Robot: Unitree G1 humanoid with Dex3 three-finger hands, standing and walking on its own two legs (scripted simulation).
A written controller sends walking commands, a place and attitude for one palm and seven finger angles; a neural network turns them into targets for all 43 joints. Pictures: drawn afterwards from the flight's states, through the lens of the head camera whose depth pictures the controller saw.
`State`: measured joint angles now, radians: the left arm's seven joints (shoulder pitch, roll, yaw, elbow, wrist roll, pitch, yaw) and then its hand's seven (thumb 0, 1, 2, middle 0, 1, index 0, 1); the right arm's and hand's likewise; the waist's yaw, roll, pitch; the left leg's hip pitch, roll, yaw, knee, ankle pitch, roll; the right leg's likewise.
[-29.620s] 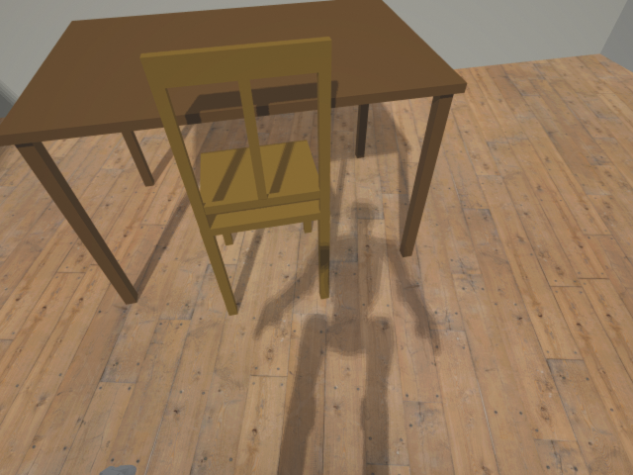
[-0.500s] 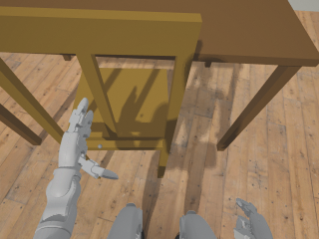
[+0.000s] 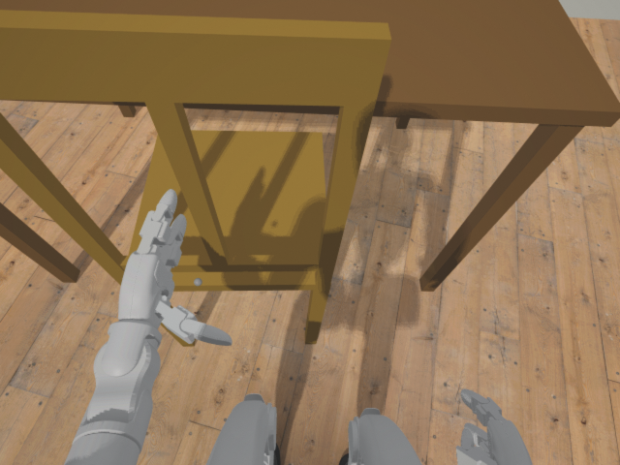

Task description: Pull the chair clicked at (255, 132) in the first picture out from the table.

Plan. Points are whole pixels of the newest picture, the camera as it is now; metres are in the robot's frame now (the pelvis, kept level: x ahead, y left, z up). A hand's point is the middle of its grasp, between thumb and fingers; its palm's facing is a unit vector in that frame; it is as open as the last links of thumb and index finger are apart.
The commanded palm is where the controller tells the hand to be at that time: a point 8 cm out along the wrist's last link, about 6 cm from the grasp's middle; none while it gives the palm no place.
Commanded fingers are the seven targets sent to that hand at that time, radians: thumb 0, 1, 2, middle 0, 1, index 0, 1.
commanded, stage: aim the fingers beside a spindle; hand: left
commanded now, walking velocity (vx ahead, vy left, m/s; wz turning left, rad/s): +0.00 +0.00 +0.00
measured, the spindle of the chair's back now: (200, 202) +0.43 +0.16 +0.05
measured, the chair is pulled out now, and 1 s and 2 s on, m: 0.05 0.05 0.05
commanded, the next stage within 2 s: none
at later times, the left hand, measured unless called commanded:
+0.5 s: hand (194, 280) +0.33 +0.16 +0.02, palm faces +0.01 -1.00 -0.02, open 16.9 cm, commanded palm +0.31 +0.21 +0.02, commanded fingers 0.00 -0.50 0.30 -0.06 -0.08 -0.06 -0.08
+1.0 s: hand (193, 274) +0.34 +0.16 +0.02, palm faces -0.01 -1.00 -0.02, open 16.9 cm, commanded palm +0.32 +0.21 +0.02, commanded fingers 0.00 -0.50 0.30 -0.06 -0.08 -0.06 -0.08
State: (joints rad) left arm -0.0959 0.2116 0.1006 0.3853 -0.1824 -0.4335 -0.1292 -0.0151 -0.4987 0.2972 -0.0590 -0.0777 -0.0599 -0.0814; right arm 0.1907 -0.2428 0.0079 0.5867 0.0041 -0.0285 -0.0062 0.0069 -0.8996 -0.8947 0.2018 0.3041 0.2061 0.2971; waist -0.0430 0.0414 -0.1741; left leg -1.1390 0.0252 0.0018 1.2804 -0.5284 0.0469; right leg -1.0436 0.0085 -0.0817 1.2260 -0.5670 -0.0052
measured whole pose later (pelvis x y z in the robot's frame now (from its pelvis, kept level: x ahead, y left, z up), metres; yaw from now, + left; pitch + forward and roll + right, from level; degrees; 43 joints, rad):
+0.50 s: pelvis +0.00 -0.01 +0.00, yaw +0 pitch +22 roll -4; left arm -0.09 0.22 0.12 0.37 -0.18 -0.46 -0.12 -0.02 -0.50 0.30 -0.06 -0.08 -0.06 -0.08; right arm 0.18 -0.24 0.01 0.59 0.00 -0.04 -0.01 0.01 -0.90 -0.89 0.20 0.30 0.21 0.30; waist -0.04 0.03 -0.17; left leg -1.14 0.03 0.00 1.28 -0.53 0.04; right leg -1.05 0.01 -0.08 1.23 -0.57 -0.01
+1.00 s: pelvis +0.00 +0.00 +0.00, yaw +0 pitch +22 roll -4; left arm -0.13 0.23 0.13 0.41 -0.19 -0.43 -0.14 -0.01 -0.50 0.30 -0.06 -0.08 -0.06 -0.08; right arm 0.19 -0.25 0.01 0.59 0.01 -0.03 0.00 0.01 -0.90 -0.89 0.20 0.30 0.21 0.30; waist -0.04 0.05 -0.17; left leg -1.14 0.03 0.00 1.28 -0.53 0.04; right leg -1.05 0.01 -0.08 1.23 -0.57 -0.01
